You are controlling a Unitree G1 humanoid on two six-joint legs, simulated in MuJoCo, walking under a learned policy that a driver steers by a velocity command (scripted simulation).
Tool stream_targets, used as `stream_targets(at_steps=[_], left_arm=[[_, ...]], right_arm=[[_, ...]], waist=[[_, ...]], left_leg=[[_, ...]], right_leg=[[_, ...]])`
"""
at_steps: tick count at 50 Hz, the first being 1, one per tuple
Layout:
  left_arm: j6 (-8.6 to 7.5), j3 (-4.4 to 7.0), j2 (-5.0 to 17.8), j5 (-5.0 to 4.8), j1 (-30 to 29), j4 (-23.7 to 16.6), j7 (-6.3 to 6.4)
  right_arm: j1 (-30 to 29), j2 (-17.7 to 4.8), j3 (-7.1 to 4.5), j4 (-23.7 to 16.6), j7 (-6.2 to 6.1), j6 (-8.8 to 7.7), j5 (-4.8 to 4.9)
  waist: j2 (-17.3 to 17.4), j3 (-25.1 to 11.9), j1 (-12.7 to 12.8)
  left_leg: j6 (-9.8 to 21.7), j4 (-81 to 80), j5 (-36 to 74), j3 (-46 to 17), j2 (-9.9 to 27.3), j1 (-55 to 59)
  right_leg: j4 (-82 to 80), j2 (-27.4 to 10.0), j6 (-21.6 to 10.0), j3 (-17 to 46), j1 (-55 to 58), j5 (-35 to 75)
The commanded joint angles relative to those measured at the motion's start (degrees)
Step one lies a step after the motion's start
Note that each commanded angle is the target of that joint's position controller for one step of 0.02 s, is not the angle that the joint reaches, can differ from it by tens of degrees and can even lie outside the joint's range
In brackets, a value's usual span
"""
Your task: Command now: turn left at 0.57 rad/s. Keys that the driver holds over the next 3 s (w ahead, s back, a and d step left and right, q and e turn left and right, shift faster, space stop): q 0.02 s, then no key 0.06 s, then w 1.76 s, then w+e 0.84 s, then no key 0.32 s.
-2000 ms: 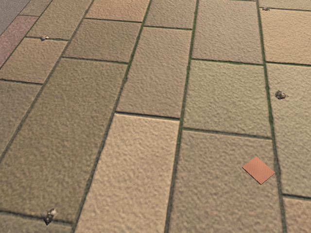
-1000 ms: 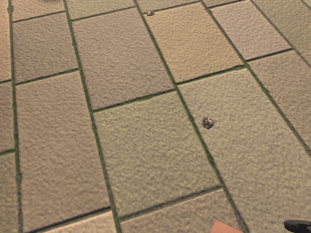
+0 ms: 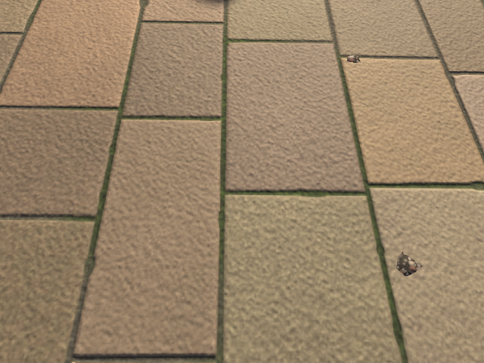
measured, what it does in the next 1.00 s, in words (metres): walks ahead: right foot, then left foot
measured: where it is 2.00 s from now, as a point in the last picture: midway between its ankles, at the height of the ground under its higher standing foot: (217, 223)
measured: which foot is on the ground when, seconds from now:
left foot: down 0.00-0.40, up 0.42-0.84, down 0.86-1.00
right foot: up 0.00-0.38, down 0.40-0.88, up 0.90-1.00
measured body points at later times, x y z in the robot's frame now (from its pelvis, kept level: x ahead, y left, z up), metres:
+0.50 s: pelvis +0.08 -0.02 +0.01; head +0.09 -0.05 +0.46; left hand +0.15 +0.27 -0.09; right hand +0.23 -0.28 -0.11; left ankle +0.03 +0.10 -0.68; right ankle +0.08 -0.13 -0.73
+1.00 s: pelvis +0.33 +0.07 +0.01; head +0.36 +0.08 +0.45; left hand +0.36 +0.35 -0.12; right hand +0.50 -0.18 -0.09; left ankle +0.37 +0.16 -0.73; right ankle +0.26 -0.10 -0.64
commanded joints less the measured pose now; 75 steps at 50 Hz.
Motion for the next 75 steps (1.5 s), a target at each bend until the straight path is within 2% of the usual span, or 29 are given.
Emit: stream_targets(at_steps=[1, 5, 9, 15, 19, 20, 21, 22, 23, 25, 32, 37, 40, 42, 43, 44, 45, 46, 48, 53, 59, 63, 67, 69, 70, 71, 72, 73, 75], left_arm=[[-0.74, 1.40, 6.4, -0.85, -3.3, -6.0, 0.47], [0.02, 1.56, 5.9, -0.17, 1.5, -4.1, 0.91], [-1.12, 0.41, 4.0, -0.69, -2.1, -5.5, -0.31], [-4.25, -0.08, 4.1, -1.47, -3.3, -6.0, -1.95], [-5.56, 0.04, 3.5, -1.57, 4.8, -3.2, -2.09], [-5.79, 0.32, 4.7, -1.43, 9.6, -2.3, -1.67], [-5.84, 0.94, 8.4, -0.80, 14.6, -1.5, -1.19], [-5.79, 2.37, 13.1, -0.07, 17.9, -0.3, -1.90], [-6.09, 1.25, 9.1, -0.37, 15.7, -1.3, -1.97], [-6.18, 0.18, 6.2, -0.57, 11.6, -2.7, -1.82], [-5.22, -0.38, 5.8, -0.81, 12.4, -2.2, -0.97], [-4.42, 0.16, 7.6, -1.70, 16.1, -0.2, -0.93], [-3.70, 0.71, 8.7, -1.98, 15.5, 0.4, -0.74], [-3.07, 0.65, 8.7, -1.72, 14.6, 0.3, -0.45], [-3.08, -0.30, 6.7, -0.70, 14.9, -0.6, -0.23], [-4.08, -2.71, -1.3, -0.47, 22.3, -2.8, -0.65], [-5.56, -2.17, 2.1, -1.58, 20.3, -1.6, -0.94], [-6.15, -0.76, 6.5, -3.36, 13.6, -3.4, -1.38], [-6.39, -0.93, 5.6, -1.97, 8.0, -4.6, -1.20], [-3.84, -1.19, 2.4, -0.89, 9.3, -3.9, -0.93], [-5.16, -2.22, 0.1, -0.77, -3.7, -7.5, -1.98], [-5.79, -2.30, 0.5, -1.35, -10.2, -10.0, -3.39], [-5.95, -1.50, 2.7, -1.13, -8.4, -10.7, -4.23], [-5.84, 0.65, 6.6, -0.88, 4.9, -7.1, -3.46], [-5.49, 1.74, 10.8, -0.34, 15.2, -5.4, -2.78], [-5.40, 2.29, 13.8, -0.33, 16.5, -4.3, -3.21], [-5.36, 0.76, 7.7, -0.99, 16.4, -4.9, -3.18], [-5.35, 0.10, 6.1, -0.89, 12.5, -5.3, -2.95], [-5.31, -0.54, 4.1, -0.17, 6.3, -5.8, -3.00]], right_arm=[[4.0, -11.1, -3.12, -2.8, -0.32, -2.63, -0.17], [0.1, -7.8, -1.58, -3.3, -1.68, -2.23, 0.05], [2.9, -8.0, -1.29, -1.7, -2.04, -2.97, 0.24], [5.7, -10.0, -1.28, 0.3, -1.04, -4.13, 0.53], [4.5, -7.4, -0.03, 0.6, -0.54, -3.89, 0.76], [3.3, -4.4, 0.95, 0.1, -0.45, -4.12, 0.40], [2.0, 0.2, 2.16, -1.3, -0.24, -4.80, -0.05], [0.3, -2.9, 1.32, -4.2, -0.66, -5.81, 1.19], [0.5, -7.1, 0.07, -3.5, -0.77, -6.46, 1.74], [2.4, -6.5, -0.20, -1.8, -0.20, -6.93, 1.13], [-4.2, -0.6, 1.26, -3.3, 0.82, -7.27, 0.43], [-9.8, -0.9, 1.46, -5.2, 2.15, -7.73, 1.27], [-7.9, -3.3, 0.62, -5.2, 2.48, -7.96, 1.22], [4.0, -6.8, -1.39, -1.9, 1.63, -7.68, 0.80], [14.0, -9.4, -2.44, 0.3, 0.90, -7.27, 0.66], [19.0, -16.3, -3.69, 1.4, 0.74, -7.10, -0.67], [19.7, -11.3, -2.40, 1.7, 0.92, -7.06, 0.00], [15.2, -8.6, -1.30, 1.8, 0.78, -7.11, 0.28], [8.4, -5.6, -0.33, 1.4, 0.83, -7.09, -0.03], [5.7, -4.9, -0.37, 3.2, 0.86, -8.92, -0.17], [10.5, -7.2, -0.70, 6.0, -0.34, -8.19, 0.41], [15.2, -8.4, -0.95, 8.6, -0.62, -7.00, 0.98], [15.3, -9.5, -1.43, 9.8, -1.18, -5.59, 1.10], [13.9, -8.8, -0.94, 9.5, -1.46, -4.96, 0.71], [14.7, -5.7, 0.45, 8.0, -1.65, -5.11, -0.76], [22.7, 1.1, 2.34, 7.6, -0.95, -6.37, -0.17], [18.1, -5.3, 1.09, 8.2, -0.56, -7.49, 1.01], [12.3, -7.7, 0.33, 6.3, -0.26, -8.18, 2.33], [7.5, -6.3, 0.39, 5.4, -0.63, -8.28, 0.89]], waist=[[8.1, -9.5, -3.2], [8.1, -10.4, -0.1], [11.7, -6.8, -2.9], [9.7, -2.7, -4.2], [7.0, -3.5, 0.8], [4.8, -4.6, 2.9], [-5.4, -5.5, 3.9], [-14.6, -3.3, 4.1], [-8.6, 0.0, 3.7], [-6.4, 0.3, 1.6], [-4.0, 0.3, 2.8], [-4.5, 2.3, 4.1], [-5.0, 1.2, 1.2], [-4.5, -7.1, -5.6], [-2.2, -15.0, -9.9], [15.0, -24.9, -6.4], [16.4, -28.2, -8.1], [12.4, -16.7, -7.6], [5.2, -7.0, -4.2], [6.0, -3.1, 0.5], [4.0, 0.1, -3.8], [3.8, 1.5, -6.1], [5.6, -1.0, -3.4], [5.4, -10.2, 3.7], [-0.9, -19.4, 6.9], [-16.2, -26.1, 2.1], [-9.5, -24.0, 5.2], [-6.4, -15.3, 4.8], [0.7, -6.7, 1.6]], left_leg=[[15.0, -12.1, 33.8, -22.4, 18.2, 18.3], [11.5, -14.6, 21.6, -16.1, 13.0, 10.8], [11.1, -21.1, -11.0, -20.2, 12.5, 9.4], [11.0, -21.4, -14.5, -22.7, 14.1, 6.6], [8.1, -16.2, -16.4, -20.7, 10.3, -1.3], [5.7, -9.7, -15.7, -17.9, 7.7, -6.3], [1.7, 6.9, -13.8, -8.5, 1.0, -15.8], [0.2, 19.5, -19.4, -3.4, -1.5, -27.2], [0.3, 26.8, -16.7, -6.6, 2.4, -31.2], [0.4, 29.1, -6.8, -5.6, 4.9, -32.3], [-3.8, 11.0, 12.8, -0.7, 5.6, -22.2], [-2.5, -0.2, 16.6, -0.1, 4.0, -15.9], [0.4, -3.0, 12.4, 0.0, 3.0, -12.0], [3.5, -4.7, 11.6, 2.8, -0.2, 5.2], [5.9, -1.9, 11.5, -3.0, 5.6, 22.4], [15.5, -5.5, -0.7, -31.8, 21.8, 44.1], [16.6, -15.9, -10.1, -46.1, 23.9, 43.2], [13.5, -16.9, -11.1, -37.0, 22.1, 35.4], [11.3, -19.1, -0.4, -23.7, 17.3, 19.0], [12.5, -25.8, 12.5, -12.3, 13.7, 6.8], [9.9, -27.0, 16.6, -4.8, 11.1, 9.2], [9.5, -24.5, 16.4, -5.6, 14.2, 17.0], [7.4, -17.3, 30.1, -6.2, 16.4, 24.4], [4.8, -0.5, 43.8, -2.6, 12.1, 20.8], [2.7, 17.7, 27.5, -0.4, 8.6, 8.6], [-0.6, 36.1, -14.5, -2.5, -2.4, -14.3], [0.0, 41.6, -17.6, -9.3, 0.1, -20.9], [0.5, 41.9, -12.8, -7.7, 2.8, -24.3], [0.0, 35.8, -4.4, -5.3, 7.3, -21.2]], right_leg=[[17.0, 1.7, -0.1, 6.0, -18.8, -0.7], [10.0, 2.0, 0.5, 4.8, -10.9, 10.4], [-4.7, 2.0, -0.3, 3.6, -10.3, 14.4], [-17.7, 2.7, -3.2, 2.0, -4.5, 14.1], [-27.1, 4.0, -6.0, 0.6, 11.5, 19.0], [-29.1, -0.3, -7.5, 5.8, 18.0, 16.3], [-35.5, -9.8, -11.5, 20.1, 25.1, 7.0], [-42.4, -18.8, -19.3, 39.1, 25.4, -5.4], [-43.1, -18.6, -20.1, 39.5, 23.7, -10.7], [-43.4, -13.4, -16.4, 30.0, 23.0, -4.2], [-46.0, -6.1, -14.3, 9.6, 16.4, 27.2], [-45.1, -8.7, -13.9, 8.0, 17.0, 30.0], [-41.1, -10.8, -12.4, 7.8, 21.9, 41.3], [-25.9, -7.7, -10.2, 4.0, 20.7, 60.3], [-11.3, -5.4, -8.3, 2.6, 10.9, 51.6], [13.1, 4.7, -4.1, 1.8, -11.9, 18.3], [20.8, 6.4, -4.4, 10.1, -18.3, 0.2], [23.6, 2.9, -5.1, 9.2, -24.1, 3.3], [17.8, -1.9, -5.5, 6.3, -21.5, 12.4], [9.1, -4.6, -3.2, 5.9, -15.7, 20.4], [-13.8, -2.2, -2.7, 3.0, -16.1, 38.8], [-21.1, -0.6, -4.0, 3.0, -17.6, 38.9], [-24.3, 1.8, -7.0, 1.9, -13.2, 29.5], [-25.5, 4.5, -10.2, -0.7, 6.8, 30.3], [-22.5, -6.1, -13.9, 11.0, 25.3, 33.2], [-29.5, -17.6, -23.0, 39.3, 43.0, 18.4], [-34.2, -16.6, -21.0, 42.5, 42.0, 11.1], [-35.5, -15.1, -18.8, 33.9, 35.0, 13.2], [-38.5, -10.8, -17.2, 23.2, 20.4, 25.8]])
